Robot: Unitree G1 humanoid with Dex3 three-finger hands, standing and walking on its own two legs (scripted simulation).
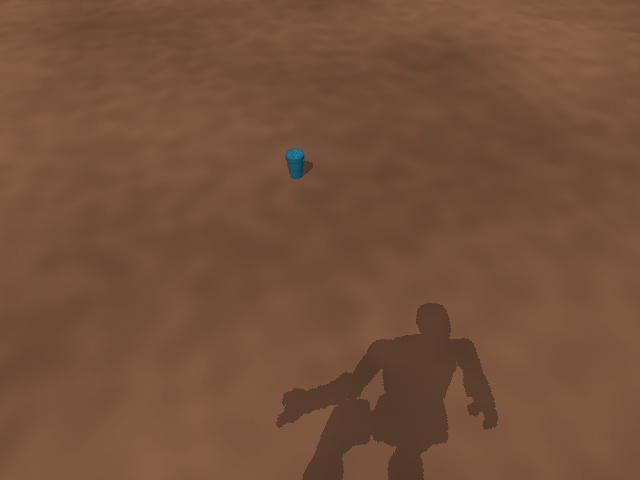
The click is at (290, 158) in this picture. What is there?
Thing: tapered cup
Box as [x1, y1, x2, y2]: [285, 148, 303, 178]
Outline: 294,148 288,150 285,155 291,177 299,178 302,173 303,152 299,149
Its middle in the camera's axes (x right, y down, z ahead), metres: -0.12 -0.36 +1.89
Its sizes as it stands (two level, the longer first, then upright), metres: 0.089 0.089 0.132
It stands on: the floor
